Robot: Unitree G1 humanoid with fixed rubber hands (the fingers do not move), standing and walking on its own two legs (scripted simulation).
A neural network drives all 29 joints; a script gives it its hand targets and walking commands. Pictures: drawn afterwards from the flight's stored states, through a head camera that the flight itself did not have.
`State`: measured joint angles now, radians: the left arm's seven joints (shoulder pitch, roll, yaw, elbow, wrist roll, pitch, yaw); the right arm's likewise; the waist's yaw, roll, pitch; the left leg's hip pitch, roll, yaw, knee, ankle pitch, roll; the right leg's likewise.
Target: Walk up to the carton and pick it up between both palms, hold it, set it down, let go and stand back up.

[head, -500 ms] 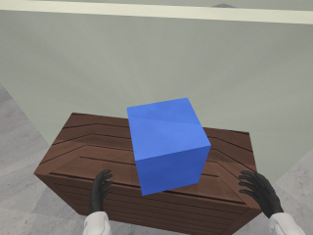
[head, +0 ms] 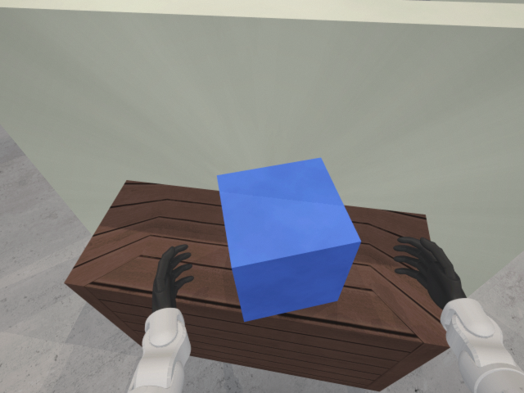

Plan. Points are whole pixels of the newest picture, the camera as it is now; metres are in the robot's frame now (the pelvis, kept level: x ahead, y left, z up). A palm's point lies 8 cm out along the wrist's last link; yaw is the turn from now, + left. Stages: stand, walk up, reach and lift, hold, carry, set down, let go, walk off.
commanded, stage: reach and lift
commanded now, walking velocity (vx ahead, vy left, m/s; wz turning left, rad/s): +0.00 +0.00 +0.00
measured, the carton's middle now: (281, 242) +0.42 +0.05 -0.09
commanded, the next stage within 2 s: none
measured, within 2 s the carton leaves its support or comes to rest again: neither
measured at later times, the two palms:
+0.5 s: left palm (160, 265) +0.28 +0.23 +0.03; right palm (425, 235) +0.38 -0.18 +0.04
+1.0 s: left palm (157, 228) +0.33 +0.24 +0.06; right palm (404, 188) +0.45 -0.15 +0.07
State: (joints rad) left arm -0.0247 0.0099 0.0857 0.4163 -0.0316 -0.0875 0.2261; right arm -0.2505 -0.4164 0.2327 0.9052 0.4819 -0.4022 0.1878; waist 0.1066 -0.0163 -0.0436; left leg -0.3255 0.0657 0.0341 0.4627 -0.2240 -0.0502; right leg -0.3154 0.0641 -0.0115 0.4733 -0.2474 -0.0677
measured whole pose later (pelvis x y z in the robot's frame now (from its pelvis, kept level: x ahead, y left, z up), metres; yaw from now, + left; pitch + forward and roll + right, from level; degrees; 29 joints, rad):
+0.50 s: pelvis -0.01 +0.00 +0.00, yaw +0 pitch +10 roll +0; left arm -0.25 0.05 0.11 0.39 -0.07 0.09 0.22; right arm -0.50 -0.43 0.18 0.88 0.45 -0.19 0.15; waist 0.14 -0.02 -0.08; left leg -0.42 0.07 0.02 0.41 -0.16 -0.05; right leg -0.40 0.07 -0.01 0.41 -0.18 -0.07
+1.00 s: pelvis -0.02 +0.00 +0.00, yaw +1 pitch +16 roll -1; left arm -0.51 0.06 0.15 0.47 -0.09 0.23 0.20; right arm -0.77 -0.43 0.12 0.95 0.39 -0.03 0.10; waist 0.19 0.01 -0.14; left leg -0.54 0.07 0.00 0.40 -0.13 -0.05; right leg -0.51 0.08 -0.02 0.38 -0.14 -0.07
